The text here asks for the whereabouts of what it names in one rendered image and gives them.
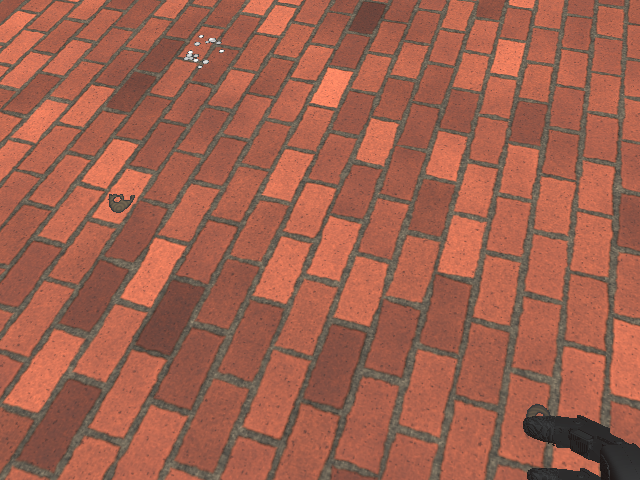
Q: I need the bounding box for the right robot hand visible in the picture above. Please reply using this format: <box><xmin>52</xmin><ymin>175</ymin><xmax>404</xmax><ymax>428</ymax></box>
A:
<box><xmin>523</xmin><ymin>415</ymin><xmax>640</xmax><ymax>480</ymax></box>

